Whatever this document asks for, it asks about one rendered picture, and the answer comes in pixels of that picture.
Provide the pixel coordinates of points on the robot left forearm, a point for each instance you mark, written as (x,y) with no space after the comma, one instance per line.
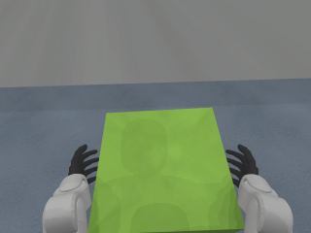
(65,212)

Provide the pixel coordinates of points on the robot left hand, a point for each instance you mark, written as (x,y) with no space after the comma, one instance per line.
(78,165)

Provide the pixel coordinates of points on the robot right forearm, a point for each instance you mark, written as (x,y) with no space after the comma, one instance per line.
(265,211)

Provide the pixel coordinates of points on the robot right hand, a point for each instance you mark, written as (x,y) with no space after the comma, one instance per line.
(247,167)

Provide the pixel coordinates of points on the carton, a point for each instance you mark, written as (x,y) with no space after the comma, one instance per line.
(163,171)

